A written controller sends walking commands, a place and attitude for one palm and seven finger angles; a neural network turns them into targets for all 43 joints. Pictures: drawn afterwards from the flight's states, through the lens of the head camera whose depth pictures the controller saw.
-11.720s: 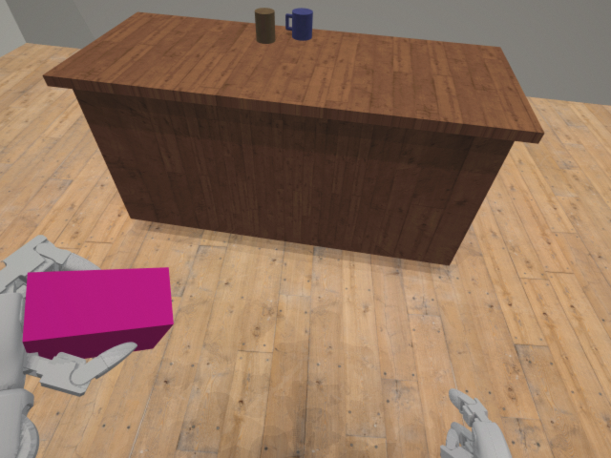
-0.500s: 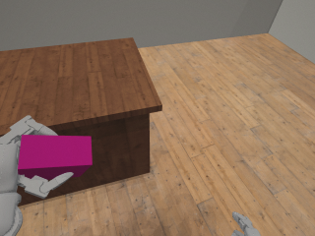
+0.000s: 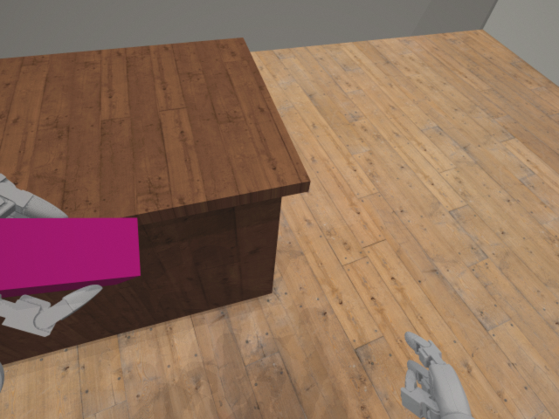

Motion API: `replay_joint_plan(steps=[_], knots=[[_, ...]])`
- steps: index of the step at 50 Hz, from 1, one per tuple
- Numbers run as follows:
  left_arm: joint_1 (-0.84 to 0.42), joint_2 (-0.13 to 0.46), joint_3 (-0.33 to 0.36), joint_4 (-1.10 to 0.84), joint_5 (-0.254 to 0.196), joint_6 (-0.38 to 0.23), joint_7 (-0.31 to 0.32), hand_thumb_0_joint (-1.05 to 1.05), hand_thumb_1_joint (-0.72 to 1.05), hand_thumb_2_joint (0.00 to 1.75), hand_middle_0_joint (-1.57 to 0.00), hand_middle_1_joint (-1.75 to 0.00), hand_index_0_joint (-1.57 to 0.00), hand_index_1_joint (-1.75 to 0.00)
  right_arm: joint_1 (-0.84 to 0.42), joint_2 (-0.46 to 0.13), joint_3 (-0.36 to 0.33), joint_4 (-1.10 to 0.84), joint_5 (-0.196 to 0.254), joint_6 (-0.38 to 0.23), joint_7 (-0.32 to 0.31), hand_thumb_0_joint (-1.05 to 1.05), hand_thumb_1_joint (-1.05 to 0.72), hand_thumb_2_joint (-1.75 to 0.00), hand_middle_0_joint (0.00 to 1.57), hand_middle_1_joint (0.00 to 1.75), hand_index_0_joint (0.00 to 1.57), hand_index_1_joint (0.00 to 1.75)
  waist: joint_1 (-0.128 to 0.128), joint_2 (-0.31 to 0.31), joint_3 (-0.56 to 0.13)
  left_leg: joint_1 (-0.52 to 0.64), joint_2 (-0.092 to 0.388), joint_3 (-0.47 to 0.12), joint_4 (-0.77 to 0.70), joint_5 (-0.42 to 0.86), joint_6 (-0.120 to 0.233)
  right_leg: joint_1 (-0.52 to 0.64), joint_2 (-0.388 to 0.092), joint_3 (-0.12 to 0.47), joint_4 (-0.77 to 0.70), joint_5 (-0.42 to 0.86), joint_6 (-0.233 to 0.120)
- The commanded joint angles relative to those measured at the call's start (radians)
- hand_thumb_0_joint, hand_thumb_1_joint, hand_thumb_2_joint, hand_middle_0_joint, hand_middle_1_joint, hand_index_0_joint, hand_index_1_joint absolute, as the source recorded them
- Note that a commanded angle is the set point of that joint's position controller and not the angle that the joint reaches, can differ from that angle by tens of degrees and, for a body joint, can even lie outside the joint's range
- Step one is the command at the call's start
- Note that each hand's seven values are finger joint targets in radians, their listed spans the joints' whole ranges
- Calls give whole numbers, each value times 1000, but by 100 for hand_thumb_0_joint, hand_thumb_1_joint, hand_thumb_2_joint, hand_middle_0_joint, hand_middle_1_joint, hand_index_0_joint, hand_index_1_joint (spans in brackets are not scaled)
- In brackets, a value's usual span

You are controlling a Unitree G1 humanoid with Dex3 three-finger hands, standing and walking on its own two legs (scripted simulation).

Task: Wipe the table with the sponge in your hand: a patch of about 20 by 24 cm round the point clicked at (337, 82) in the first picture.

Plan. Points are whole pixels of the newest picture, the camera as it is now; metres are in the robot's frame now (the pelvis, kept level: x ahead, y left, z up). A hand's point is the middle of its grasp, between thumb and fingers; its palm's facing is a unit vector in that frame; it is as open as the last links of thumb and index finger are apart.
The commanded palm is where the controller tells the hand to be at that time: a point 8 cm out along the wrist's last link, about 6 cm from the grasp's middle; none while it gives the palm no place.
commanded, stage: shuffle to correct the standing spot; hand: left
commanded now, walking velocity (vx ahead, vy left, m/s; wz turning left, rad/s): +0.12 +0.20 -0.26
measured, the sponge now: (85, 257) +0.25 +0.23 +0.15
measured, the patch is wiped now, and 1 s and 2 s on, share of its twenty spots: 0.00 0.00 0.00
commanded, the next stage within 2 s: come to a stop and stand still in 1.44 s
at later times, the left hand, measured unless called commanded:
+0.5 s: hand (10, 239) +0.25 +0.30 +0.17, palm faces +0.36 -0.84 -0.40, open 10.0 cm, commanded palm +0.21 +0.34 +0.18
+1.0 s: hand out of the picture +0.33 +0.38 +0.17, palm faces +0.28 -0.81 -0.52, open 10.0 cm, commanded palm +0.28 +0.43 +0.18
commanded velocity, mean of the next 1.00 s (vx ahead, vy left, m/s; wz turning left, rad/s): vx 0.09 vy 0.20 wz -0.08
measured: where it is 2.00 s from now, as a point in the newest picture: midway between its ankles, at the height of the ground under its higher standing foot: outside the picture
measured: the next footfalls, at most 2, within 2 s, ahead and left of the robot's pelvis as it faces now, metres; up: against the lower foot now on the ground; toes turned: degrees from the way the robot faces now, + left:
left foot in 0.46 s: +0.11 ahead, +0.18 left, +0.00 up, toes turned -5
right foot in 0.66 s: +0.10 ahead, +0.02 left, +0.00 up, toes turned -11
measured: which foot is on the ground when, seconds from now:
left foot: down 0.00-0.30, up 0.32-0.44, down 0.46-0.66, up 0.68-0.98, down 1.00-1.00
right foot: down 0.00-0.46, up 0.48-0.64, down 0.66-1.00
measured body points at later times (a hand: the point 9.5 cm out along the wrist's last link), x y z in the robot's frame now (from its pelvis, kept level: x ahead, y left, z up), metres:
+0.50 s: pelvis +0.03 +0.07 -0.03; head +0.06 +0.09 +0.42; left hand +0.23 +0.34 +0.19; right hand +0.20 -0.18 -0.10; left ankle +0.07 +0.19 -0.74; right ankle +0.02 -0.10 -0.72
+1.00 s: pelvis +0.09 +0.16 -0.01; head +0.12 +0.14 +0.44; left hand +0.31 +0.42 +0.20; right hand +0.21 -0.13 -0.10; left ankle +0.13 +0.32 -0.73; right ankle +0.06 +0.02 -0.74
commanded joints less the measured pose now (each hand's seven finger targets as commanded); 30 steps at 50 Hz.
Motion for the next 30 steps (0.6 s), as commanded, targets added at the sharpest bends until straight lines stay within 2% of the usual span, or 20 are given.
replay_joint_plan(steps=[1,3,8,12,13,14,15,16,17,19,20,21,22,23,24,25,26,27,29,30], knots=[[95,83,42,-201,-20,-60,14,0,10,130,-120,-160,-120,-160,-45,-145,-72,-157,5,-32,2,0,-90,-90,20,30,20,30,-12,51,-264,23,130,-83,-23,422,-110,165,-82,97,62,279,-53],[86,86,45,-181,-23,-48,15,0,10,130,-120,-160,-120,-160,-54,-148,-73,-162,9,-10,2,0,-90,-90,20,30,20,30,-15,20,-225,-13,131,-84,-31,330,-108,134,-83,112,75,228,-59],[-26,129,62,-181,-25,-25,18,0,10,130,-120,-160,-120,-160,-77,-139,-66,-192,11,31,-12,0,-90,-90,20,30,20,30,-15,107,-140,24,167,-98,-99,345,-120,3,-37,48,158,21,-38],[-88,152,64,-242,-25,-21,21,0,10,130,-120,-160,-120,-160,-92,-138,-70,-217,7,32,-7,0,-90,-90,20,30,20,30,-1,173,-158,21,143,-62,-31,533,-155,94,-43,-11,105,31,-53],[-73,146,62,-254,-26,-20,24,0,10,130,-120,-160,-120,-160,-103,-140,-76,-223,11,31,0,0,-90,-90,20,30,20,30,14,129,-176,-57,117,-47,75,575,-176,194,-70,28,96,115,-86],[-53,163,76,-273,-24,-21,30,0,10,130,-120,-160,-120,-160,-113,-143,-79,-225,19,32,7,0,-90,-90,20,30,20,30,37,26,-224,-172,79,-38,283,567,-198,310,-150,141,109,243,-153],[-19,157,68,-287,-29,-30,37,0,10,130,-120,-160,-120,-160,-111,-143,-85,-218,32,30,13,0,-90,-90,20,30,20,30,48,-160,-260,-281,50,-88,574,362,-181,340,-309,386,84,345,-248],[-21,146,62,-319,-23,-52,43,0,10,130,-120,-160,-120,-160,-120,-156,-93,-209,32,29,21,0,-90,-90,20,30,20,30,46,-228,-233,-439,62,-185,744,-193,-131,346,-448,588,16,417,-312],[-9,152,85,-326,-20,-56,53,0,10,130,-120,-160,-120,-160,-86,-144,-86,-188,20,34,27,0,-90,-90,20,30,20,30,21,-130,-198,-472,148,-306,677,-313,-81,293,-468,585,10,373,-265],[4,162,103,-387,-16,-64,62,0,10,130,-120,-160,-120,-160,-74,-122,-80,-173,13,56,38,0,-90,-90,20,30,20,30,2,37,-214,-243,183,-279,374,-291,-59,69,-393,409,76,299,-168],[-9,132,76,-367,-15,-58,58,0,10,130,-120,-160,-120,-160,-70,-101,-70,-150,14,71,34,0,-90,-90,20,30,20,30,-41,76,-220,-27,121,-158,207,-115,-75,-89,-287,268,105,168,-111],[-10,130,69,-347,-20,-52,48,0,10,130,-120,-160,-120,-160,-68,-99,-72,-138,23,71,21,0,-90,-90,20,30,20,30,-49,147,-207,114,32,-50,109,4,-98,-168,-150,133,185,19,-62],[-34,130,65,-342,-23,-48,39,0,10,130,-120,-160,-120,-160,-66,-124,-84,-143,26,57,8,0,-90,-90,20,30,20,30,-55,305,-180,184,84,-143,-23,6,-65,-263,-35,51,377,-139,-23],[-65,140,75,-355,-15,-47,43,0,10,130,-120,-160,-120,-160,-69,-149,-95,-168,22,36,3,0,-90,-90,20,30,20,30,-45,504,-150,107,261,-411,-199,-51,34,-331,53,-11,655,-407,28],[-65,160,88,-311,-3,-53,43,0,10,130,-120,-160,-120,-160,-74,-130,-100,-189,27,17,-4,0,-90,-90,20,30,20,30,-42,427,-80,-25,305,-473,-253,-141,109,-337,52,49,788,-416,21],[-38,172,114,-207,-12,-53,40,0,10,130,-120,-160,-120,-160,-63,-108,-85,-171,29,-3,-2,0,-90,-90,20,30,20,30,-25,266,-60,-123,304,-424,-279,-230,135,-311,12,72,815,-361,17],[-75,166,105,-204,-13,-54,41,0,10,130,-120,-160,-120,-160,-71,-107,-79,-161,23,-15,0,0,-90,-90,20,30,20,30,-24,185,-47,-127,289,-410,-254,-162,146,-294,-23,63,743,-341,21],[-81,162,109,-187,-7,-54,43,0,10,130,-120,-160,-120,-160,-78,-112,-78,-150,24,-21,-3,0,-90,-90,20,30,20,30,-15,135,-62,-102,275,-338,-219,-59,139,-246,-42,36,629,-316,24],[-99,166,108,-203,-6,-50,43,0,10,130,-120,-160,-120,-160,-103,-109,-61,-146,29,-33,-8,0,-90,-90,20,30,20,30,-1,169,-126,-78,225,-177,-144,71,87,-55,-41,-44,314,-258,28],[-76,153,91,-193,0,-41,44,0,10,130,-120,-160,-120,-160,-97,-112,-56,-143,29,-36,-5,0,-90,-90,20,30,20,30,-4,165,-145,-117,199,-159,-104,42,55,62,-27,-71,172,-191,27]])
